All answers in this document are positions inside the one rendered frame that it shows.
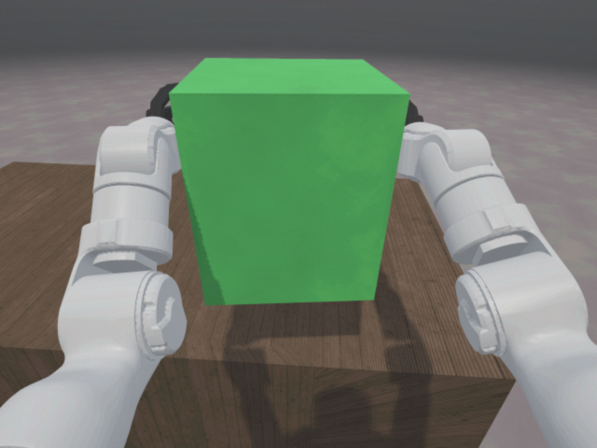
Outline robot left forearm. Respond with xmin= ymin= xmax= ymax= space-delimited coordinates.
xmin=58 ymin=117 xmax=181 ymax=351

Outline robot left hand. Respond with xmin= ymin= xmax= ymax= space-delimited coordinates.
xmin=146 ymin=83 xmax=179 ymax=124

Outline carton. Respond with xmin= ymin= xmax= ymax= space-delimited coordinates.
xmin=169 ymin=58 xmax=410 ymax=305

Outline robot right forearm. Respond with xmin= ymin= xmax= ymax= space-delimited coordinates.
xmin=396 ymin=122 xmax=589 ymax=329

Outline right robot upper arm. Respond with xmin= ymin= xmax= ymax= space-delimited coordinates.
xmin=455 ymin=251 xmax=597 ymax=448

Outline pedestal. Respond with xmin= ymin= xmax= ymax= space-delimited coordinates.
xmin=0 ymin=161 xmax=517 ymax=448

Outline left robot upper arm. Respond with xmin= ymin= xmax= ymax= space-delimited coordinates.
xmin=0 ymin=270 xmax=187 ymax=448

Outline robot right hand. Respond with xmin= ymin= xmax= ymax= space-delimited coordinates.
xmin=405 ymin=100 xmax=423 ymax=126

